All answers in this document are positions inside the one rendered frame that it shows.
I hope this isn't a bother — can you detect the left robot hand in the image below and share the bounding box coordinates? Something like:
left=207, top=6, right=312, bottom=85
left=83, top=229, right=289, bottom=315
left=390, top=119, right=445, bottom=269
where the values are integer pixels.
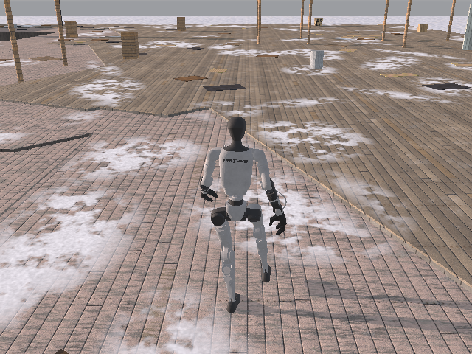
left=201, top=189, right=218, bottom=202

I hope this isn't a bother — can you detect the right robot forearm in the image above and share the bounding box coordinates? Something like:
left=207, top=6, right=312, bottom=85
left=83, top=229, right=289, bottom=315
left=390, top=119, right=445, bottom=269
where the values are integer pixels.
left=266, top=179, right=284, bottom=216

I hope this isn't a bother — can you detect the left robot forearm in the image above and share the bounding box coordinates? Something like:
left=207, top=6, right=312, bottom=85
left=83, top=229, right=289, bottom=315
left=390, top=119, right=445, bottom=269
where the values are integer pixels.
left=200, top=176, right=209, bottom=194

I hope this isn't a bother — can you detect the robot right upper arm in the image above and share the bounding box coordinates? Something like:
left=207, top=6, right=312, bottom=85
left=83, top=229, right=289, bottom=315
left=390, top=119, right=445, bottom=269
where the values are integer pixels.
left=251, top=148, right=272, bottom=191

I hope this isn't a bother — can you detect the left robot shin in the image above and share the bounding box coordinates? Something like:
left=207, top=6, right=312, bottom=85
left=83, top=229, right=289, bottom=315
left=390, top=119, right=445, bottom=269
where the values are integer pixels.
left=221, top=251, right=236, bottom=302

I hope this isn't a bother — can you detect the robot left upper arm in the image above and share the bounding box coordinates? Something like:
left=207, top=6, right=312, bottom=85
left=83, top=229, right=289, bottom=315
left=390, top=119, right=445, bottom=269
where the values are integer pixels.
left=201, top=147, right=221, bottom=187

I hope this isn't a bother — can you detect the robot torso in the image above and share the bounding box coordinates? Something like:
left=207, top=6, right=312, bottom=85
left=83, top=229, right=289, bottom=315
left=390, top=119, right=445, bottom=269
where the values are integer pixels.
left=219, top=145, right=253, bottom=221

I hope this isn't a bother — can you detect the right robot hand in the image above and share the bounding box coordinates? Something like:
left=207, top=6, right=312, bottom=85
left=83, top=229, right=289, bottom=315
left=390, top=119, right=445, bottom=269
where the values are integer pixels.
left=269, top=213, right=287, bottom=235

